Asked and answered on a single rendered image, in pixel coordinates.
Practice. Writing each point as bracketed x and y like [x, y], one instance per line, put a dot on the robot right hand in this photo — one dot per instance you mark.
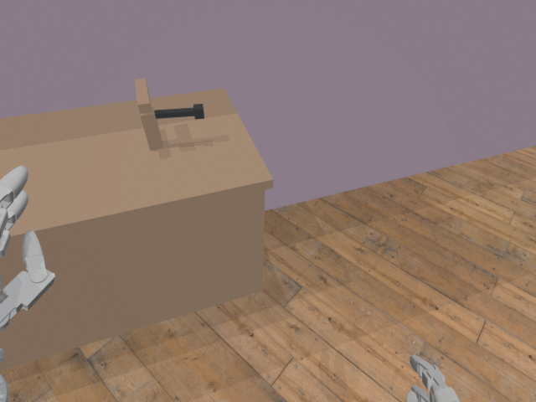
[434, 380]

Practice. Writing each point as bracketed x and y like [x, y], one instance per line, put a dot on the counter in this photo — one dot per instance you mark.
[140, 219]

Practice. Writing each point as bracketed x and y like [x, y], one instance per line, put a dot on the robot left hand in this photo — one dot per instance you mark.
[28, 286]

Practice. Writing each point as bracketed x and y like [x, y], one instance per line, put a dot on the tap lever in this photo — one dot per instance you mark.
[197, 111]

